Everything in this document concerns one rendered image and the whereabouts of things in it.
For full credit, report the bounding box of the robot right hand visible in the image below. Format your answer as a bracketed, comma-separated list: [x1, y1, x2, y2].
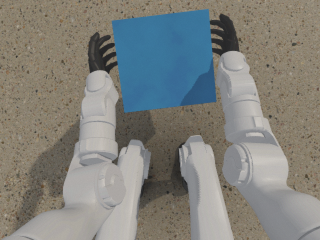
[210, 13, 240, 56]

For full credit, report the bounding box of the carton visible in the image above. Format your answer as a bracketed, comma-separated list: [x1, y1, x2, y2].
[112, 9, 217, 113]

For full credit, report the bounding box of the robot right forearm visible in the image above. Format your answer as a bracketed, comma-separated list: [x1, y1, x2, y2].
[216, 51, 289, 174]

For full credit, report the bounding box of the robot left thigh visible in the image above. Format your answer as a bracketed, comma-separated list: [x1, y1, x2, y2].
[95, 144, 151, 240]

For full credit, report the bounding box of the robot right upper arm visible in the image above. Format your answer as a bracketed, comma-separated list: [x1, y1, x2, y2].
[222, 142, 320, 240]

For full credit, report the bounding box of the robot left upper arm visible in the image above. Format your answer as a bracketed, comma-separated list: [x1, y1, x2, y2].
[2, 161, 126, 240]

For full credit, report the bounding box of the robot left forearm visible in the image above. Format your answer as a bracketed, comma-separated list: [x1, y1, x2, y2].
[62, 70, 119, 193]

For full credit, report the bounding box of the robot left hand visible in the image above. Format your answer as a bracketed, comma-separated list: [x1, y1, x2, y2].
[88, 32, 118, 74]

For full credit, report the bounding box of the robot right foot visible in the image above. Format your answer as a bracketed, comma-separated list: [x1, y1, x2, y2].
[178, 142, 189, 192]

